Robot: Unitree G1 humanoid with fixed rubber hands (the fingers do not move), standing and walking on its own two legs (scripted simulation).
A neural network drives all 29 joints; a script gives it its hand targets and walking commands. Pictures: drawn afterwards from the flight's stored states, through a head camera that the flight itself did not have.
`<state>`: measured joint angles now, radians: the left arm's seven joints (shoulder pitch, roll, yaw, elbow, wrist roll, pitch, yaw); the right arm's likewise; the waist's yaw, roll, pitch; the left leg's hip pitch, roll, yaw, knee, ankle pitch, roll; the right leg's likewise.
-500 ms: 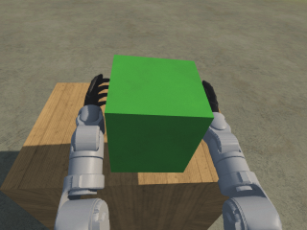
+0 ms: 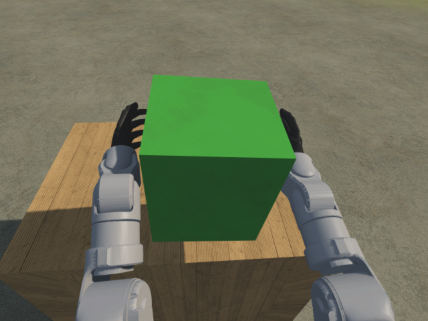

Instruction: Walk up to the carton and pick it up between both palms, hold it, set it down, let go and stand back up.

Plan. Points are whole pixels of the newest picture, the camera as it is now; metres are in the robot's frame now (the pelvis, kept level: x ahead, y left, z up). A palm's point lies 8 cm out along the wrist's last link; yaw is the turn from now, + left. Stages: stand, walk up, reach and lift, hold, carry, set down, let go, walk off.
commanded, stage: reach and lift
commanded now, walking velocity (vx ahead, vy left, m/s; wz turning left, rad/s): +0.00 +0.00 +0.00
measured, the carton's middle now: (208, 163) +0.37 +0.00 +0.13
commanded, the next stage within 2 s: hold in 0.46 s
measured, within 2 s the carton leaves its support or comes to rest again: neither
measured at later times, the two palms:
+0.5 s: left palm (121, 140) +0.36 +0.15 +0.20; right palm (290, 145) +0.36 -0.15 +0.18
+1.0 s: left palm (114, 139) +0.35 +0.16 +0.21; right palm (290, 141) +0.35 -0.14 +0.19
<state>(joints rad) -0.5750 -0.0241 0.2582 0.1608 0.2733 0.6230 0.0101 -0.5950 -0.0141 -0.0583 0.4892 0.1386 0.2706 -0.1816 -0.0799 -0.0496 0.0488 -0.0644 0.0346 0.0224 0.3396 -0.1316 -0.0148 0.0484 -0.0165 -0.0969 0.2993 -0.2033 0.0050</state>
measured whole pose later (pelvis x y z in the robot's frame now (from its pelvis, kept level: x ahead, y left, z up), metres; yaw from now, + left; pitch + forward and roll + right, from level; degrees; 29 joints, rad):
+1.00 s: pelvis -0.01 +0.00 +0.00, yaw +0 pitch -9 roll -1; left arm -0.60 -0.02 0.28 0.05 0.30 0.76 -0.01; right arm -0.64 -0.02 -0.05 0.44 0.18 0.36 -0.19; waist -0.08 -0.05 0.03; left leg -0.06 0.04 0.02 0.33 -0.12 -0.02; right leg 0.05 -0.01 -0.10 0.29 -0.19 0.00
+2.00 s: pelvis +0.00 +0.00 +0.00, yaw +0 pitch -9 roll -1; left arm -0.58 -0.02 0.28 0.02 0.30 0.77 -0.03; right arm -0.63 -0.02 -0.04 0.41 0.19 0.37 -0.20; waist -0.09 -0.05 0.04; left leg -0.05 0.04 0.01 0.33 -0.12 -0.02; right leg 0.07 -0.01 -0.10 0.28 -0.20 0.00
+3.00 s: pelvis +0.00 +0.00 +0.00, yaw +0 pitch -9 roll -1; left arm -0.58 -0.02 0.28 0.01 0.31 0.77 -0.03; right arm -0.63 -0.01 -0.04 0.41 0.18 0.36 -0.20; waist -0.09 -0.05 0.05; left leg -0.04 0.04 0.01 0.33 -0.12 -0.02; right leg 0.08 -0.01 -0.10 0.28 -0.20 0.00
